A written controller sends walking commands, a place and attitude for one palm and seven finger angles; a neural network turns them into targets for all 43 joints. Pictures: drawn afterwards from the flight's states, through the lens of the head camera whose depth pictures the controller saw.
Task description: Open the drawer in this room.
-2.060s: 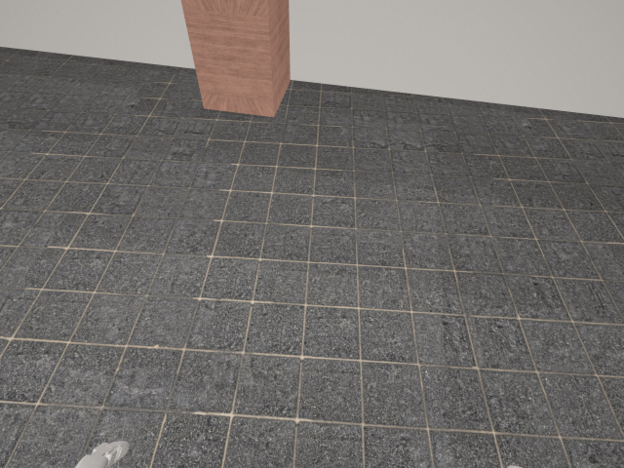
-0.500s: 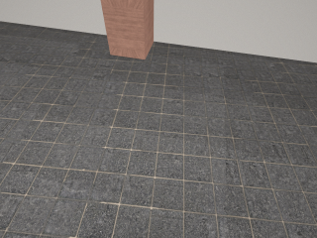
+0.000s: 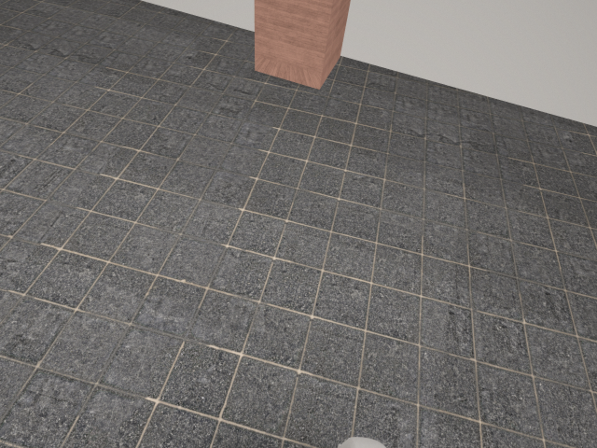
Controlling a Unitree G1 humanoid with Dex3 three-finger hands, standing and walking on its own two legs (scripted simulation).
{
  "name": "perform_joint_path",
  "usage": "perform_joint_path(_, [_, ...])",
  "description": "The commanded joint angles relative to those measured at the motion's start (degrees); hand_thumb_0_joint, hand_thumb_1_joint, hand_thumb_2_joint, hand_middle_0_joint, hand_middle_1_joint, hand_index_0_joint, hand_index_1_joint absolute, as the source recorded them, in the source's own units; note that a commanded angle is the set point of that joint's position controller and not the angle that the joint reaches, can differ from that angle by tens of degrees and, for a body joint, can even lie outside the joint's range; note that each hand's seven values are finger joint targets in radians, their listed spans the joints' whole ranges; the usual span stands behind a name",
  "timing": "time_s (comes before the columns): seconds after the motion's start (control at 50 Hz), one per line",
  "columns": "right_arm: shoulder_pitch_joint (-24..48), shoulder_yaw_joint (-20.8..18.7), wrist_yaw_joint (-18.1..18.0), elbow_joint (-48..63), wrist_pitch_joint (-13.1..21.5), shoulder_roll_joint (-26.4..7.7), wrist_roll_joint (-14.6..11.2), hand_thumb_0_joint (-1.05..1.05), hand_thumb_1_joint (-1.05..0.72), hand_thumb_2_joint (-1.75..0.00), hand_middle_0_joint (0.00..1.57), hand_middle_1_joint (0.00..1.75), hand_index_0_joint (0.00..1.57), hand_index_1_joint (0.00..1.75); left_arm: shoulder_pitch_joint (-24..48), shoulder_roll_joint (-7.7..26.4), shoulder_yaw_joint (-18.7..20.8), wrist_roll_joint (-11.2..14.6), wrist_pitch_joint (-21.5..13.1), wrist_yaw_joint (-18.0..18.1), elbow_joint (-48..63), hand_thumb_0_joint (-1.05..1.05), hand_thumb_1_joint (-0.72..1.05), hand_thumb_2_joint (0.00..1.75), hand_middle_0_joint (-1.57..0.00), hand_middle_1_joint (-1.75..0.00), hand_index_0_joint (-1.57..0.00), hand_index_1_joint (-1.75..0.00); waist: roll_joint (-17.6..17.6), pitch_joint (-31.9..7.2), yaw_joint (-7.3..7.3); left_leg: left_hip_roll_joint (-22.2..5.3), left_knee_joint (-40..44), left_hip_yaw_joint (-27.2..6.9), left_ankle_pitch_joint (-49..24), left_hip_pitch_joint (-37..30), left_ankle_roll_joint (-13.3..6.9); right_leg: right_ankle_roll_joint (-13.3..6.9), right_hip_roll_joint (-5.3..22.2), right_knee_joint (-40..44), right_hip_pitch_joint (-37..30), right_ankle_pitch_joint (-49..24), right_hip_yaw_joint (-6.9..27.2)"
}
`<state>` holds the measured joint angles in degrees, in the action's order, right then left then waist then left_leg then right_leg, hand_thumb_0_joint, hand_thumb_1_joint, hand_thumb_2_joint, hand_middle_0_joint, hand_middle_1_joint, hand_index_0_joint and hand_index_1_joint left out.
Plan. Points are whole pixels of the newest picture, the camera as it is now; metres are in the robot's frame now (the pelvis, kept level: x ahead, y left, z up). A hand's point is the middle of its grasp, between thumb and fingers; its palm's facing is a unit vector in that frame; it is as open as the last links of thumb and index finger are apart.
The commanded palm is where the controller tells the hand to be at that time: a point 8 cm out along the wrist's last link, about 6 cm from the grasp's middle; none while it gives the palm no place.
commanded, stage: stand and wait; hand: left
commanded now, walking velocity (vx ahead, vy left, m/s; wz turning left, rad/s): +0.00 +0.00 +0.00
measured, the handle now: out of the picture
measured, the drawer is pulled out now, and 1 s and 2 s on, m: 0.00 0.00 0.00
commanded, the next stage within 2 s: turn or walk to find it in 0.26 s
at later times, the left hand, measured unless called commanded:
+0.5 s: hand out of the picture +0.01 +0.14 -0.16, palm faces +0.15 -0.96 -0.23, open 7.3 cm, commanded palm none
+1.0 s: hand out of the picture -0.06 +0.16 -0.17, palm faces +0.27 -0.94 -0.22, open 7.3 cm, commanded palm none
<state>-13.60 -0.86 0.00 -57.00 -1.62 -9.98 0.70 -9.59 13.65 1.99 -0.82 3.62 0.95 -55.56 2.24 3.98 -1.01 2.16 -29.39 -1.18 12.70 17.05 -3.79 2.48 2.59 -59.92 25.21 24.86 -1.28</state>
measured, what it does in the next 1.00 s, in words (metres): steps on the spot: right foot, then left foot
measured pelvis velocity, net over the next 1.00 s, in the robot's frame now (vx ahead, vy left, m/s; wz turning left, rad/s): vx -0.03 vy -0.03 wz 0.21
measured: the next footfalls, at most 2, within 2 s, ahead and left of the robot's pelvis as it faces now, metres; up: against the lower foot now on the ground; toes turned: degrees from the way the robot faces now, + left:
right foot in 0.32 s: +0.03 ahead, -0.14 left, +0.00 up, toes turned +1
left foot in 0.68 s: -0.06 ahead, +0.10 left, +0.00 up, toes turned +24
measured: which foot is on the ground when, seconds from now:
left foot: down 0.00-0.32, up 0.34-0.66, down 0.68-1.00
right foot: up 0.00-0.30, down 0.32-1.00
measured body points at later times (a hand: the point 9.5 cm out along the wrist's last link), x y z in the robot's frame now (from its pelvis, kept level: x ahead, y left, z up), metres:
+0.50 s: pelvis -0.01 -0.04 +0.00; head +0.00 -0.06 +0.45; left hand +0.00 +0.19 -0.14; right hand +0.03 -0.28 -0.16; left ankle -0.03 +0.09 -0.68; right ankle -0.01 -0.14 -0.74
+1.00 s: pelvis -0.03 -0.03 +0.00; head -0.03 -0.03 +0.45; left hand -0.07 +0.21 -0.16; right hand +0.08 -0.24 -0.16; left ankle -0.06 +0.09 -0.73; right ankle -0.02 -0.14 -0.74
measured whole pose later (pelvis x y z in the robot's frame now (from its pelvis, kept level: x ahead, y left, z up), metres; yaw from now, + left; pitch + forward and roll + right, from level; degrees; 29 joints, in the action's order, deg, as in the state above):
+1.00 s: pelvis -0.03 -0.03 +0.00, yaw +12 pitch -1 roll +0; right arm -10.2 -2.2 -0.8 -60.0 -2.6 -10.7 0.3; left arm -16.0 9.3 1.7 -1.1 0.6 1.4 -60.6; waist -1.1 1.4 1.2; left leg -0.7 -37.5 1.5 20.8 16.2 0.3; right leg 0.0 3.7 -31.0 12.1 17.3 -7.4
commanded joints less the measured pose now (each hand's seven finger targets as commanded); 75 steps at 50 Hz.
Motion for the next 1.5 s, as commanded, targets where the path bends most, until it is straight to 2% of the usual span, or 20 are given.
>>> perform_joint_path(0.0, [-2.96, -3.38, -1.64, 2.54, 1.73, -11.33, 0.05, 0.00, -0.90, -0.90, 0.20, 0.30, 0.20, 0.30, -1.86, 3.95, 1.38, -0.31, -1.64, 0.31, 3.01, 0.00, 0.90, 0.90, -0.20, -0.30, -0.20, -0.30, -8.67, -8.97, -0.04, -12.97, 12.36, -15.13, -14.59, -12.43, -5.19, 1.08, 0.69, -1.15, 4.66, -2.68, 1.55])
perform_joint_path(0.14, [-4.49, -3.25, -1.97, 0.50, 1.55, -9.40, 0.36, 0.00, -0.90, -0.90, 0.20, 0.30, 0.20, 0.30, -1.83, 1.27, 0.47, -0.06, -1.61, 0.57, 1.95, 0.00, 0.90, 0.90, -0.20, -0.30, -0.20, -0.30, -10.32, -6.52, -0.87, -13.72, 13.97, -16.47, -11.79, -10.63, -6.04, 0.62, -0.14, 14.42, -2.35, 1.00, 0.92])
perform_joint_path(0.24, [-3.01, -2.94, -1.58, -0.74, 1.68, -8.63, -0.01, 0.00, -0.90, -0.90, 0.20, 0.30, 0.20, 0.30, -8.47, 0.76, -0.03, 0.08, -2.80, 1.06, -1.39, 0.00, 0.90, 0.90, -0.20, -0.30, -0.20, -0.30, -7.49, -5.71, 1.74, -10.99, 11.20, -14.18, -6.72, -3.12, -3.02, -0.37, -0.98, 34.49, -16.37, -10.28, 0.20])
perform_joint_path(0.26, [-3.13, -2.72, -1.34, -0.83, 1.69, -7.42, -0.36, 0.00, -0.90, -0.90, 0.20, 0.30, 0.20, 0.30, -9.02, 1.83, 0.12, -0.03, -3.26, 1.31, -1.65, 0.00, 0.90, 0.90, -0.20, -0.30, -0.20, -0.30, -4.61, -4.87, 1.91, -8.85, 8.82, -12.50, -4.11, 0.87, -0.92, -0.59, 0.78, 39.60, -20.55, -13.96, 1.95])
perform_joint_path(0.3, [-2.37, -1.78, -0.90, 0.54, 1.29, -3.78, -0.80, 0.00, -0.90, -0.90, 0.20, 0.30, 0.20, 0.30, -7.99, 7.47, 0.94, -0.39, -3.92, 1.73, -0.94, 0.00, 0.90, 0.90, -0.20, -0.30, -0.20, -0.30, 10.01, -1.65, 1.27, -1.03, -0.94, -3.08, 7.32, 8.22, 3.72, -6.56, 15.30, 45.93, -18.52, -10.58, 16.75])
perform_joint_path(0.32, [-0.96, -2.40, -0.68, 1.49, 0.79, -5.08, -0.30, 0.00, -0.90, -0.90, 0.20, 0.30, 0.20, 0.30, -6.97, 9.06, 1.35, -0.42, -3.64, 1.62, 0.30, 0.00, 0.90, 0.90, -0.20, -0.30, -0.20, -0.30, 9.48, 0.49, 1.62, -0.56, -7.05, -1.18, 11.39, 7.01, 4.20, -10.30, 19.61, 47.94, -12.80, -11.34, 18.57])
perform_joint_path(0.44, [-2.19, -3.65, 0.00, -0.66, -0.93, -5.29, 0.06, 0.00, -0.90, -0.90, 0.20, 0.30, 0.20, 0.30, -5.94, 4.98, 1.39, -0.32, -4.16, 1.51, 1.61, 0.00, 0.90, 0.90, -0.20, -0.30, -0.20, -0.30, 4.68, 1.24, 0.30, -2.94, -30.26, 0.77, 9.27, 10.84, 5.69, -10.94, 13.68, 44.35, -13.06, -24.76, 5.98])
perform_joint_path(0.58, [0.80, -2.12, -0.71, -0.16, 0.51, -2.52, -0.38, 0.00, -0.90, -0.90, 0.20, 0.30, 0.20, 0.30, -11.14, 5.83, 1.75, -0.87, -4.26, 1.57, -1.66, 0.00, 0.90, 0.90, -0.20, -0.30, -0.20, -0.30, 6.74, -5.75, 2.71, -3.23, -5.23, 4.55, 9.01, 1.84, 6.01, -11.27, 13.23, 35.92, -21.35, -42.37, 4.28])
perform_joint_path(0.62, [-3.18, -1.87, -0.89, -2.22, 1.18, -3.03, -0.39, 0.00, -0.90, -0.90, 0.20, 0.30, 0.20, 0.30, -9.05, 5.03, 1.54, -0.19, -4.15, 1.50, -2.25, 0.00, 0.90, 0.90, -0.20, -0.30, -0.20, -0.30, 5.96, -6.79, 0.51, -3.53, 6.30, 4.22, -3.75, -8.12, 5.58, -7.58, 10.28, 32.30, -16.81, -35.79, 2.03])
perform_joint_path(0.68, [-3.00, -2.65, -1.54, -2.51, 1.91, -9.97, 0.10, 0.00, -0.90, -0.90, 0.20, 0.30, 0.20, 0.30, -10.76, -0.41, 0.03, 0.18, -3.49, 1.32, -2.00, 0.00, 0.90, 0.90, -0.20, -0.30, -0.20, -0.30, -12.51, -7.59, 1.36, -19.45, 8.73, -9.47, -27.54, -13.55, -2.41, -1.26, 2.25, 25.01, -7.81, -1.74, -3.56])
perform_joint_path(0.72, [-1.05, -2.05, -2.23, -3.26, 2.20, -8.50, 0.27, 0.00, -0.90, -0.90, 0.20, 0.30, 0.20, 0.30, -8.68, -0.77, -0.30, 0.07, -2.69, 1.21, -3.36, 0.00, 0.90, 0.90, -0.20, -0.30, -0.20, -0.30, -15.56, -3.87, 1.15, -18.17, 12.21, -8.78, -26.70, -9.58, -3.79, -0.83, 2.25, 19.83, -7.28, 2.97, -2.21])
perform_joint_path(0.86, [2.74, -2.29, -2.00, -1.40, 1.36, -8.08, -0.21, 0.00, -0.90, -0.90, 0.20, 0.30, 0.20, 0.30, -12.72, 0.70, 0.35, -0.23, -3.08, 0.78, -5.86, 0.00, 0.90, 0.90, -0.20, -0.30, -0.20, -0.30, -5.40, -1.47, 2.98, -11.70, 6.24, -5.08, -14.32, -1.87, -0.59, -0.65, 3.08, 35.10, -15.31, -13.62, -1.57])
perform_joint_path(0.94, [5.36, -2.69, -0.82, 1.41, -0.31, -5.53, -0.03, 0.00, -0.90, -0.90, 0.20, 0.30, 0.20, 0.30, -11.36, 7.03, 2.06, -0.64, -3.57, 1.17, -3.69, 0.00, 0.90, 0.90, -0.20, -0.30, -0.20, -0.30, 13.83, 0.12, 3.64, -3.22, -14.26, 3.37, 12.64, 5.15, 4.35, -10.18, 18.45, 45.20, -12.61, -16.25, 11.25])
perform_joint_path(1.0, [3.96, -3.02, -0.32, 0.84, -0.63, -4.52, 0.00, 0.00, -0.90, -0.90, 0.20, 0.30, 0.20, 0.30, -7.76, 5.29, 1.84, -1.15, -3.51, 1.35, -1.91, 0.00, 0.90, 0.90, -0.20, -0.30, -0.20, -0.30, 8.18, 1.23, 2.17, -4.29, -23.76, 1.80, 14.33, 5.51, 4.24, -11.72, 16.86, 45.54, -8.89, -16.22, 7.43])
perform_joint_path(1.1, [-1.10, -1.95, -0.40, -1.14, 0.72, -2.63, -0.14, 0.00, -0.90, -0.90, 0.20, 0.30, 0.20, 0.30, -7.15, 5.77, 1.84, -0.56, -3.54, 1.29, -2.33, 0.00, 0.90, 0.90, -0.20, -0.30, -0.20, -0.30, 5.36, -4.00, 0.65, -3.82, 0.87, 5.24, 1.34, -5.87, 5.18, -7.52, 12.45, 35.70, -11.77, -22.34, 0.15])
perform_joint_path(1.12, [-2.71, -1.99, -0.44, -1.87, 1.27, -3.71, -0.17, 0.00, -0.90, -0.90, 0.20, 0.30, 0.20, 0.30, -7.35, 4.37, 1.60, -0.16, -3.37, 1.18, -2.45, 0.00, 0.90, 0.90, -0.20, -0.30, -0.20, -0.30, 0.10, -5.29, 0.22, -5.26, 6.12, 2.58, -3.61, -10.66, 4.77, -5.16, 10.04, 31.65, -9.30, -18.10, -1.28])
perform_joint_path(1.16, [-2.27, -2.85, -1.13, -1.05, 1.96, -10.04, 0.44, 0.00, -0.90, -0.90, 0.20, 0.30, 0.20, 0.30, -8.14, 0.09, 0.60, 0.37, -2.87, 0.89, -1.46, 0.00, 0.90, 0.90, -0.20, -0.30, -0.20, -0.30, -16.38, -4.80, 1.09, -19.21, 13.92, -14.11, -11.36, -8.45, -1.81, -0.45, 2.51, 23.16, -4.87, -1.38, -5.21])
perform_joint_path(1.3, [-0.39, -1.76, -2.53, -2.86, 2.58, -7.27, 0.38, 0.00, -0.90, -0.90, 0.20, 0.30, 0.20, 0.30, -7.70, -1.74, -0.34, -0.08, -2.53, 0.45, -4.96, 0.00, 0.90, 0.90, -0.20, -0.30, -0.20, -0.30, -9.14, -3.80, 1.60, -15.93, 12.34, -6.12, -22.32, -9.87, -4.56, -0.70, 2.33, 19.80, -6.81, -0.28, -1.09])
perform_joint_path(1.4, [-2.81, -1.45, -2.23, -4.86, 2.74, -4.96, -0.48, 0.00, -0.90, -0.90, 0.20, 0.30, 0.20, 0.30, -10.75, -0.19, -0.57, -0.11, -3.82, 1.00, -7.35, 0.00, 0.90, 0.90, -0.20, -0.30, -0.20, -0.30, -2.66, -4.99, 1.97, -10.82, 7.11, -2.09, -14.21, -5.82, 0.78, -1.44, 4.22, 39.76, -18.78, -18.06, 1.82])
perform_joint_path(1.48, [-3.53, -0.96, -1.76, -6.05, 2.39, -3.63, -0.17, 0.00, -0.90, -0.90, 0.20, 0.30, 0.20, 0.30, -8.70, 1.02, -0.75, 0.10, -4.42, 1.21, -7.72, 0.00, 0.90, 0.90, -0.20, -0.30, -0.20, -0.30, 3.17, -2.66, 0.74, -8.26, 8.24, 0.41, -8.12, -7.58, 3.06, -3.46, 5.89, 38.76, -14.75, -21.46, 3.33])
